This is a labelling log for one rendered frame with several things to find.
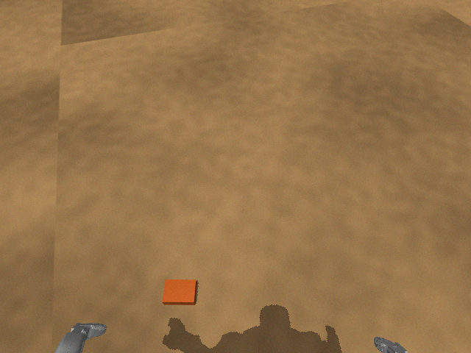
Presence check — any left robot hand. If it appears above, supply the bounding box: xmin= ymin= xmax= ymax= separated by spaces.
xmin=54 ymin=323 xmax=107 ymax=353

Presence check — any right robot hand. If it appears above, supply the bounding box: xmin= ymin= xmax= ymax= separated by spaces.
xmin=374 ymin=337 xmax=408 ymax=353

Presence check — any small box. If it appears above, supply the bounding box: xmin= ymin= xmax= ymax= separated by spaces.
xmin=162 ymin=279 xmax=197 ymax=305

